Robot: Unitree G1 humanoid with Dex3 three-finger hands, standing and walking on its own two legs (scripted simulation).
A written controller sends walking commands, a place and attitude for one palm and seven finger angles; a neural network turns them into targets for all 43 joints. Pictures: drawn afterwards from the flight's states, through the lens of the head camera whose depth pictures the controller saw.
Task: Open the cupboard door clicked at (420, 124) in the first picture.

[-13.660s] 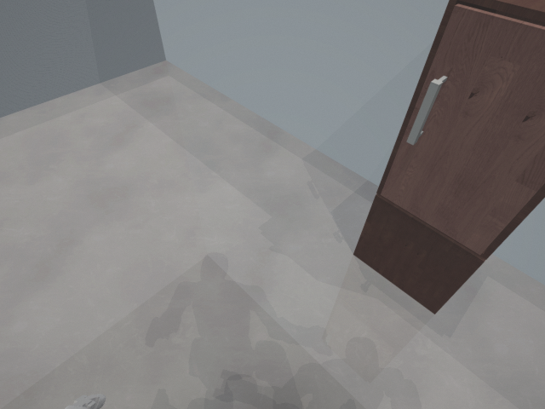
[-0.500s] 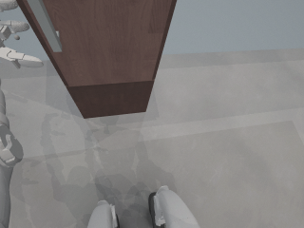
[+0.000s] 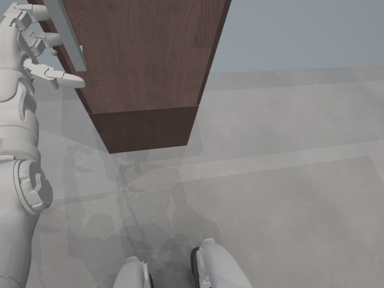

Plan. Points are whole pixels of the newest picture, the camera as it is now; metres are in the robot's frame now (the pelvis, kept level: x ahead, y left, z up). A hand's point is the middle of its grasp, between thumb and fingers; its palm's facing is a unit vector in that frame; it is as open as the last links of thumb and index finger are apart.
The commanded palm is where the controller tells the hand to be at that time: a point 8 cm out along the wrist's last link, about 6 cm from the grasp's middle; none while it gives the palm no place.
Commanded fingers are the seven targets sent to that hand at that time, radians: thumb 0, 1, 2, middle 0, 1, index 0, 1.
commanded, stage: slide the fingers in behind the handle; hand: left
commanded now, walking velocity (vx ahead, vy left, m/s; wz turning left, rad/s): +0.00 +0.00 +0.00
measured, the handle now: (67, 26) +0.61 +0.16 +0.09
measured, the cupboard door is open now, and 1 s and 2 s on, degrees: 0 1 1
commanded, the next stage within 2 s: close the thumb around the handle in 1.04 s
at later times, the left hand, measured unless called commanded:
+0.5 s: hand (71, 54) +0.55 +0.15 +0.08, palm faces +0.02 -1.00 -0.02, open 14.0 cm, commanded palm +0.52 +0.18 +0.08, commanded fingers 0.00 -0.50 0.30 -0.30 -1.20 -0.30 -1.20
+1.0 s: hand (76, 56) +0.54 +0.15 +0.08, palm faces +0.05 -1.00 -0.03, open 14.3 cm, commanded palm +0.52 +0.17 +0.08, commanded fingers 0.00 -0.50 0.30 -0.30 -1.20 -0.30 -1.20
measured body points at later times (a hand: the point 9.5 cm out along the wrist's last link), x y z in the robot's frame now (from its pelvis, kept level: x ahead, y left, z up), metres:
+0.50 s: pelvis +0.00 -0.01 +0.00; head +0.15 +0.01 +0.43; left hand +0.54 +0.21 +0.09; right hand -0.02 -0.26 -0.10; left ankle -0.02 +0.10 -0.67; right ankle +0.03 -0.14 -0.67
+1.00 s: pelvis +0.00 -0.01 +0.00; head +0.15 +0.00 +0.43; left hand +0.53 +0.20 +0.09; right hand -0.03 -0.27 -0.11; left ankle -0.02 +0.10 -0.67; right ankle +0.03 -0.14 -0.67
